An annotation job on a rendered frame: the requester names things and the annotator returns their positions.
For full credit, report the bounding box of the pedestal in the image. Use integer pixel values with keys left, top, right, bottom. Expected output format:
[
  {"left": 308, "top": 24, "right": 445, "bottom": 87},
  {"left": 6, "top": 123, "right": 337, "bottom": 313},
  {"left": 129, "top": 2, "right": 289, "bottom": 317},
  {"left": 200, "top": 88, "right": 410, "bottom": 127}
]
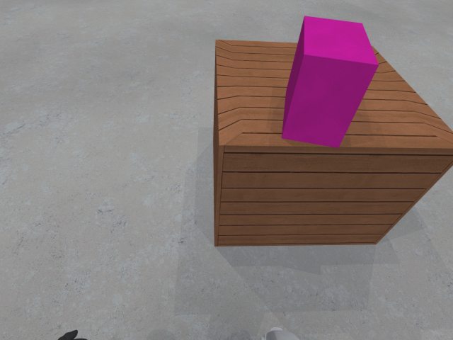
[{"left": 213, "top": 40, "right": 453, "bottom": 247}]

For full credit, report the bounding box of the carton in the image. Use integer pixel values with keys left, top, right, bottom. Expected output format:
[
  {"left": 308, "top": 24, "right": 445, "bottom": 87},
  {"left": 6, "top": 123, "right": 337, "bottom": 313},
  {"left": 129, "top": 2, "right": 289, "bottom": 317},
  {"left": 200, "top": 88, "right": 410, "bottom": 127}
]
[{"left": 282, "top": 16, "right": 379, "bottom": 148}]

